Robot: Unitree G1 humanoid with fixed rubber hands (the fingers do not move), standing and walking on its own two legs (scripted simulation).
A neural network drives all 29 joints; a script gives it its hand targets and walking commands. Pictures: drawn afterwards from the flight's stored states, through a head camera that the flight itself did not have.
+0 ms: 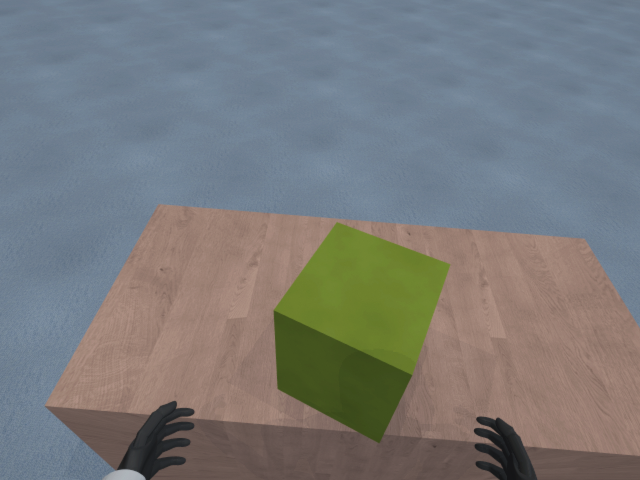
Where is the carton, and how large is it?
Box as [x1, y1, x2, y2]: [274, 222, 450, 442]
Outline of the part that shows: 337,222 274,309 277,386 278,389 379,442 412,374 450,264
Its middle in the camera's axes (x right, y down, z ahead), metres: +0.07 +0.16 +0.66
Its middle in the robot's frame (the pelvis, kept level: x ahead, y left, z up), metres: +0.40 -0.04 -0.10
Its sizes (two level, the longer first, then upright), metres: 0.210 0.200 0.250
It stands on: a pedestal, 0.55 m high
